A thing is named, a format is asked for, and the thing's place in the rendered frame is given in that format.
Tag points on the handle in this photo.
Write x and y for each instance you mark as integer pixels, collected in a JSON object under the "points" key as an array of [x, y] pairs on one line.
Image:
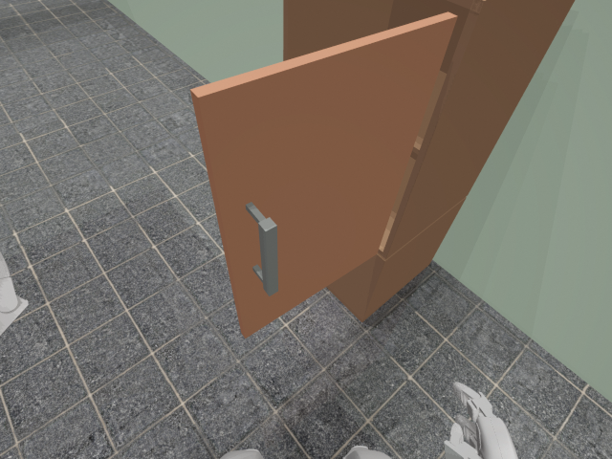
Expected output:
{"points": [[268, 249]]}

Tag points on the left robot hand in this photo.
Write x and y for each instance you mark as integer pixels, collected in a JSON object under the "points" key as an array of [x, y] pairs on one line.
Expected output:
{"points": [[11, 305]]}

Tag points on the robot right shin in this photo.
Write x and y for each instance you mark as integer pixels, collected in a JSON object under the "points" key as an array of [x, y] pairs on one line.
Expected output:
{"points": [[356, 448]]}

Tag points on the cupboard door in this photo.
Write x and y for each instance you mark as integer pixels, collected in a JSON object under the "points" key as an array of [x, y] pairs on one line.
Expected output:
{"points": [[320, 144]]}

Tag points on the right robot hand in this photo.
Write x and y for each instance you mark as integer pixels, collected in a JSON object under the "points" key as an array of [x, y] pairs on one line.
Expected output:
{"points": [[489, 438]]}

